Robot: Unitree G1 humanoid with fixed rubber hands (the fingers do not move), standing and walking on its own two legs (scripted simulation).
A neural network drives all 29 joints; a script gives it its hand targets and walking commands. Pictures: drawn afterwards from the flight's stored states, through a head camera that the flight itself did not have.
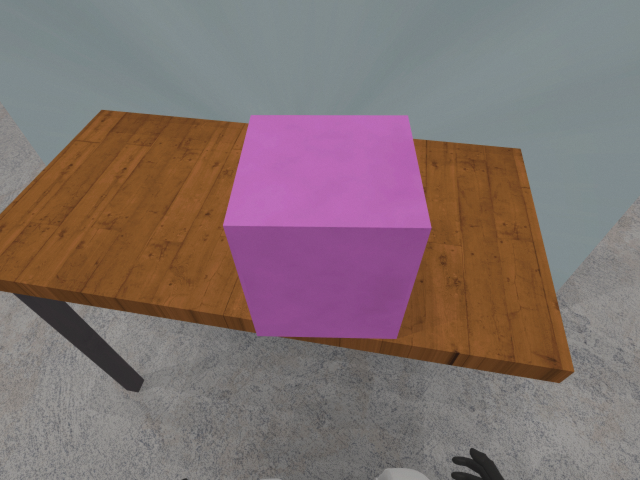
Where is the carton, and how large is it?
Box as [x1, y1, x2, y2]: [223, 115, 431, 338]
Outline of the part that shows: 251,115 223,227 257,335 396,338 431,228 407,115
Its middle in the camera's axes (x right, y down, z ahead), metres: +0.01 -0.01 +0.55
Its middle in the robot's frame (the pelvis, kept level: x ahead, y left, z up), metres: +0.42 +0.02 +0.06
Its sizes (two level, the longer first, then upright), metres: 0.210 0.200 0.250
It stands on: a table, 0.69 m high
